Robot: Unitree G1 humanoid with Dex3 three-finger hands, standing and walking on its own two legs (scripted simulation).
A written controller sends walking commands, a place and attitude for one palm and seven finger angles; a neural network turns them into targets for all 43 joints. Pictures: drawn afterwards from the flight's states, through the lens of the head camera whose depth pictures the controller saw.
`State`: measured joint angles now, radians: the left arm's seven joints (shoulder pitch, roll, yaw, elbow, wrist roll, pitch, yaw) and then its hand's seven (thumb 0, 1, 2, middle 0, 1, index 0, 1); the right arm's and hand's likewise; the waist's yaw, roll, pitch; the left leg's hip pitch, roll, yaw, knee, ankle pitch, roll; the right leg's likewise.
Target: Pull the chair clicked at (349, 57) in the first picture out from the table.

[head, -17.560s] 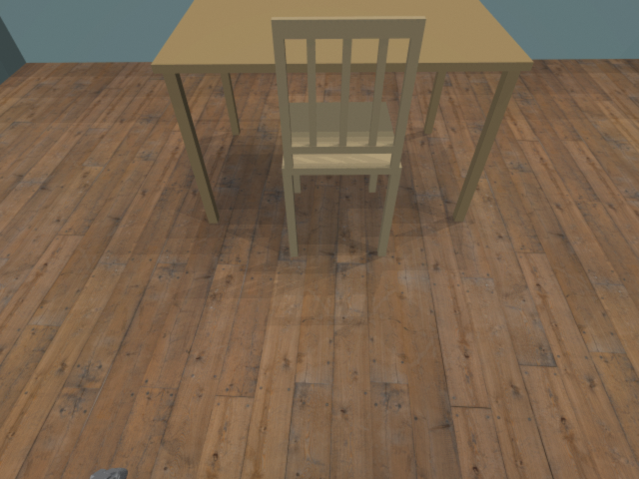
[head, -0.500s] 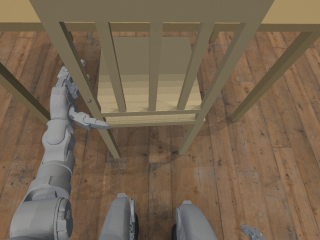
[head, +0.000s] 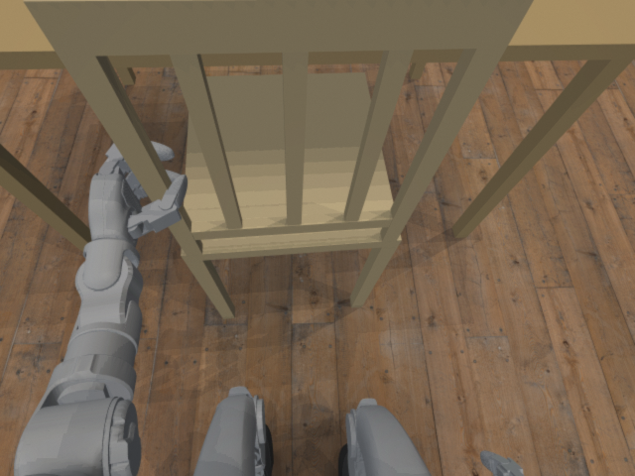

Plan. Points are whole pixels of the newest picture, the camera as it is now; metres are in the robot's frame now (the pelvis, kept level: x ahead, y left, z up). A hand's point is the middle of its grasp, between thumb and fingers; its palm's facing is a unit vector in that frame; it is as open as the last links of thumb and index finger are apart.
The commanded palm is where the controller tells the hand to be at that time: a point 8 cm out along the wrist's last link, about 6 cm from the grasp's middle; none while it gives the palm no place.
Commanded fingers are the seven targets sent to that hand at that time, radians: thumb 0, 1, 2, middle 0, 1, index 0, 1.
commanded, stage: hook a spindle and tug to test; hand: left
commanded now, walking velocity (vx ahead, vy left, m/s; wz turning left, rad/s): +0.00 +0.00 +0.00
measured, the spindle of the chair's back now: (294, 159) +0.49 +0.02 +0.05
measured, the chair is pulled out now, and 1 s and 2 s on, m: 0.00 0.04 0.13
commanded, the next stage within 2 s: step backward, pulling the chair out in 0.66 s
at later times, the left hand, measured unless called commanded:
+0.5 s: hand (171, 215) +0.42 +0.17 +0.02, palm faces +0.07 -1.00 -0.03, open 6.0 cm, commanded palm +0.39 +0.22 +0.02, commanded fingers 0.00 0.90 0.90 -0.50 -1.45 -0.50 -1.45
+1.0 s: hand (174, 225) +0.40 +0.16 +0.04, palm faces +0.10 -0.98 -0.15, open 6.1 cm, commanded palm +0.39 +0.21 +0.04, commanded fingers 0.00 0.90 0.90 -0.50 -1.45 -0.50 -1.45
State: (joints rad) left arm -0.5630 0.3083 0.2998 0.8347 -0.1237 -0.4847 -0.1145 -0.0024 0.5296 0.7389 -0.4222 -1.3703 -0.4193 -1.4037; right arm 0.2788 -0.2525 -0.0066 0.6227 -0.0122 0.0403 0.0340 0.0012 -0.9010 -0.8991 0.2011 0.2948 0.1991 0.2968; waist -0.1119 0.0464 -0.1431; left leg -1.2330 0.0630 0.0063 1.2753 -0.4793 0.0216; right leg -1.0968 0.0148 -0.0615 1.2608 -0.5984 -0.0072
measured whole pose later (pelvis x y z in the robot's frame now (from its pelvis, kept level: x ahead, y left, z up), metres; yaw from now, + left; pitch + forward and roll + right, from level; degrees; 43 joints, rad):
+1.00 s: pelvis +0.02 +0.00 +0.09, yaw +0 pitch +13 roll -2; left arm -0.43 0.21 0.12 0.87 -0.07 -0.19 0.08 0.09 0.62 0.73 -0.30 -1.15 -0.43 -1.45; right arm 0.27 -0.22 0.03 0.60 0.05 0.11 -0.07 0.00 -0.90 -0.90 0.20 0.29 0.20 0.30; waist -0.07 0.04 -0.02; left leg -0.70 0.04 0.05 0.79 -0.32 0.02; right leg -0.58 0.01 -0.03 0.76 -0.41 0.01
